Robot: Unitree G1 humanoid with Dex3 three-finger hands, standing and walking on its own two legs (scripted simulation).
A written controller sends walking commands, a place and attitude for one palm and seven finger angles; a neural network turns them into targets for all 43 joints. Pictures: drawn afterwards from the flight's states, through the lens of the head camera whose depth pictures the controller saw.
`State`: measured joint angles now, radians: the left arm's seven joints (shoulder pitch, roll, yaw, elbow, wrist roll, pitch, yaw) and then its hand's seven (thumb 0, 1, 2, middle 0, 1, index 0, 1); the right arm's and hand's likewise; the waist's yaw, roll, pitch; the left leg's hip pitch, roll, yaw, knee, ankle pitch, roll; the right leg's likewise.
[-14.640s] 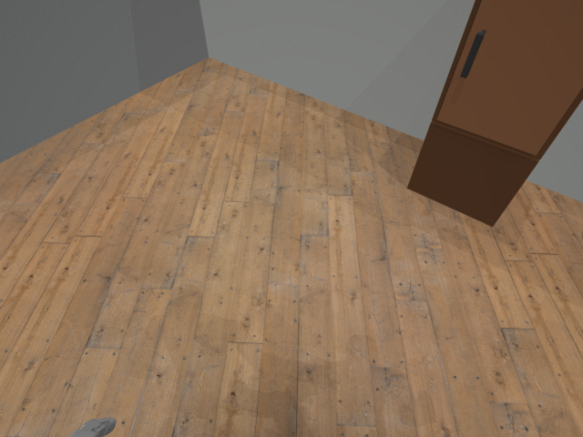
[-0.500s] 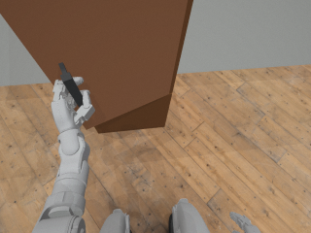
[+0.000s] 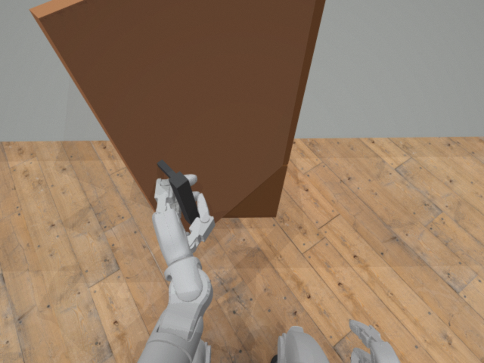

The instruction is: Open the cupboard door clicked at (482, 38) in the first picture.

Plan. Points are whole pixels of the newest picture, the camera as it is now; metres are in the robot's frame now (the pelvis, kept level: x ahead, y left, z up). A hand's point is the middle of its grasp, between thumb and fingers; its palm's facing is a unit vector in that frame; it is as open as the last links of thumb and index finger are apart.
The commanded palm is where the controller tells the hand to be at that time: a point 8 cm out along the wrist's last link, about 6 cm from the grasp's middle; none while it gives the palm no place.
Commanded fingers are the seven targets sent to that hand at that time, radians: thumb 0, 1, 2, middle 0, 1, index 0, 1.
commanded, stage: open thumb and fingers to let go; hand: left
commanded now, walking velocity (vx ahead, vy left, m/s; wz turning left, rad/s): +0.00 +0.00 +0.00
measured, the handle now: (179, 194) +0.38 +0.12 +0.02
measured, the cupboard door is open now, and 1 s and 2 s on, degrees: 43 46 48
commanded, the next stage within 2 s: slide the hand sideways off the handle in 0.90 s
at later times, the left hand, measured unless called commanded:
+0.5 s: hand (212, 222) +0.34 +0.06 +0.02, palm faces +0.42 -0.91 -0.04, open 10.6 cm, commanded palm +0.29 +0.10 +0.01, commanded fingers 0.00 -0.50 0.30 -0.30 -1.20 -0.30 -1.20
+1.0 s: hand (212, 222) +0.33 +0.06 +0.02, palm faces +0.38 -0.92 -0.03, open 14.7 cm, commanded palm +0.29 +0.11 +0.01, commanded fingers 0.00 -0.50 0.30 -0.15 -0.30 -0.15 -0.30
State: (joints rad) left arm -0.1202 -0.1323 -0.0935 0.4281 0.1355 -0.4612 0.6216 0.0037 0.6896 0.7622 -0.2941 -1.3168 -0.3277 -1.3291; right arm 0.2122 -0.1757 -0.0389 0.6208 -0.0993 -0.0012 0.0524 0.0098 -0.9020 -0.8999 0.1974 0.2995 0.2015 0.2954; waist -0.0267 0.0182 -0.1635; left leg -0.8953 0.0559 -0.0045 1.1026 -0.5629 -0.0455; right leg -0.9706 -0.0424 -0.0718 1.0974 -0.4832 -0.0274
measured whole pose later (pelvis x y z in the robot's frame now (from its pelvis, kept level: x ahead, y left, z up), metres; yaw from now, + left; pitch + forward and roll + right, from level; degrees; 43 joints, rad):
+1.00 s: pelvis -0.04 +0.00 -0.01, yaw +0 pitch +19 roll +1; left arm -0.29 -0.13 -0.08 0.59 0.14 -0.47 0.67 -0.01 -0.50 0.30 -0.39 -0.63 -0.36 -0.69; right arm 0.18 -0.18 -0.02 0.66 -0.11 -0.04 0.02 0.01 -0.90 -0.90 0.20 0.30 0.20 0.30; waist -0.04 0.03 -0.15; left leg -0.95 0.04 -0.01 1.15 -0.53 -0.04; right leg -1.03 -0.05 -0.07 1.14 -0.44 -0.03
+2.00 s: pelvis -0.02 +0.00 -0.03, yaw +1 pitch +18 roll +0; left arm 0.29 0.08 -0.10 0.01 -0.07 -0.45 -0.01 -0.01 -0.50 0.30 -0.15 -0.30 -0.15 -0.30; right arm 0.19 -0.22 -0.01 0.46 -0.02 -0.05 -0.01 0.01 -0.90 -0.90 0.20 0.30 0.20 0.30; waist 0.01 0.02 -0.15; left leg -0.97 0.03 -0.02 1.25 -0.60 -0.04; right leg -1.03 -0.07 -0.07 1.24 -0.52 -0.02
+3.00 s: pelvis +0.01 +0.02 +0.05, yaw +1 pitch +5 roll -1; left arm 0.60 0.30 0.09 -0.37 -0.03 -0.05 0.08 -0.01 -0.26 0.41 -0.16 -0.30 -0.17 -0.30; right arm 0.27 -0.22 0.03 0.47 0.02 -0.08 -0.12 0.01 -0.90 -0.90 0.20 0.30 0.20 0.30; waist 0.03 0.06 -0.10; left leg -0.45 0.03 0.00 0.83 -0.48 -0.01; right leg -0.50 -0.05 -0.07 0.80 -0.39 0.01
